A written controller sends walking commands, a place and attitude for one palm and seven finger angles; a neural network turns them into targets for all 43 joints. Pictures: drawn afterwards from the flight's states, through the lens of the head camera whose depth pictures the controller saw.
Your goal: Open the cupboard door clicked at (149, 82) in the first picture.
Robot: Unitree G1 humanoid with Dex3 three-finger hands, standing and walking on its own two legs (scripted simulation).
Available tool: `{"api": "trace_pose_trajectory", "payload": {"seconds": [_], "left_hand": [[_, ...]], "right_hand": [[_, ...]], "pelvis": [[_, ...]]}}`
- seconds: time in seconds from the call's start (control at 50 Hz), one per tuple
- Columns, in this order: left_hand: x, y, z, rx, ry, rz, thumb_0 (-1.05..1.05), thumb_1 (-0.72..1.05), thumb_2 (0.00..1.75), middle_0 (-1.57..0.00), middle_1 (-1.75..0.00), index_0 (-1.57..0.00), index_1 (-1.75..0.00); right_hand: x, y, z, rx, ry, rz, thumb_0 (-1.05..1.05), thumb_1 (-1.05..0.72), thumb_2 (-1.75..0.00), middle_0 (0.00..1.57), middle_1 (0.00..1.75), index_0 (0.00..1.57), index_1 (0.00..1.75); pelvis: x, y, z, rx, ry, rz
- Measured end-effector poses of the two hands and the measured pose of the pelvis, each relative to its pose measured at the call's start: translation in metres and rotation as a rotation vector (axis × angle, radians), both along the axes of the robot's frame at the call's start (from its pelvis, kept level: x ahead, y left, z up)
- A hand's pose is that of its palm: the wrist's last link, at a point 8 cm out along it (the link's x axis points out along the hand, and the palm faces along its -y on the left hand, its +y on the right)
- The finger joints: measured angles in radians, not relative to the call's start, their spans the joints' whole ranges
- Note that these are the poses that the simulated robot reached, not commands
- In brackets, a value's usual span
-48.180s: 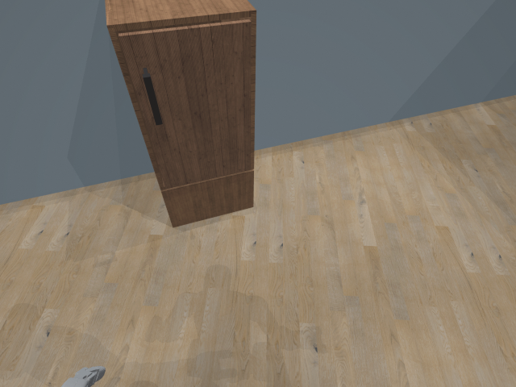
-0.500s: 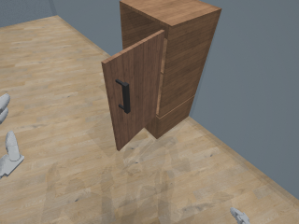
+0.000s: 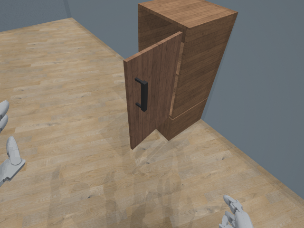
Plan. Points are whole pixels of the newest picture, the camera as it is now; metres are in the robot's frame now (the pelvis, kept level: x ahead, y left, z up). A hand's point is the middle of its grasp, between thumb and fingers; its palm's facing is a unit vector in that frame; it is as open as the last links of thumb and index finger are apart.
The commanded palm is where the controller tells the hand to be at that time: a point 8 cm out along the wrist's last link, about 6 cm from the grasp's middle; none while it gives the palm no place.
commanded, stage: stop stepping back and stand still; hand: left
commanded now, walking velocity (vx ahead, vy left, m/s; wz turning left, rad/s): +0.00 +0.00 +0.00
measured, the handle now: (140, 94) +0.64 +0.09 -0.05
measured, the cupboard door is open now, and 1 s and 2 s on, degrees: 100 100 100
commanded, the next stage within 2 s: let the arm hang, fingers relaxed in 0.08 s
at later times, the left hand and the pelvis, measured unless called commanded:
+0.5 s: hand out of the picture +0.06 +0.16 -0.17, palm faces -0.04 -0.98 -0.17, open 7.3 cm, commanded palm none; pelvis +0.00 -0.01 -0.01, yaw +1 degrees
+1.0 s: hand out of the picture +0.04 +0.18 -0.16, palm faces +0.02 -0.96 -0.28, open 7.4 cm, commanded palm none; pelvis +0.02 -0.03 +0.00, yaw +1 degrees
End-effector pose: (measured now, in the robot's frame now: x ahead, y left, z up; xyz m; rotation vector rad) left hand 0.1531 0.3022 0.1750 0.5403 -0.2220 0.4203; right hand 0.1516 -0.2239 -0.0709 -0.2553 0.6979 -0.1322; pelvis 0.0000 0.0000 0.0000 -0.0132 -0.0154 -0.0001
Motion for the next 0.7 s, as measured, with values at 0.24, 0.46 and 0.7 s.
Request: {"api": "trace_pose_trajectory", "payload": {"seconds": [0.24,0.46,0.7], "left_hand": [[0.032,0.003,-0.064,-0.077,0.264,-0.036,0.0,0.89,0.9,-0.21,-0.3,-0.21,-0.3],[-0.072,-0.075,-0.303,-0.515,1.31,0.023,0.01,0.9,0.9,-0.2,-0.3,-0.2,-0.3],[-0.171,-0.074,-0.314,-0.596,1.573,0.253,0.01,0.93,0.9,-0.21,-0.3,-0.21,-0.3]], "right_hand": [[0.009,-0.011,-0.02,0.024,0.075,0.024,0.01,-0.9,-0.9,0.2,0.3,0.2,0.3],[-0.061,-0.051,-0.053,-0.013,0.415,-0.059,0.01,-0.91,-0.9,0.2,0.29,0.2,0.3],[-0.129,-0.057,-0.065,0.001,0.695,-0.109,0.01,-0.91,-0.9,0.2,0.29,0.2,0.3]], "pelvis": [[0.007,0.004,-0.004,-0.008,0.031,0.014],[0.002,-0.007,-0.008,0.015,0.008,0.011],[0.005,-0.024,0.0,0.003,-0.003,0.027]]}}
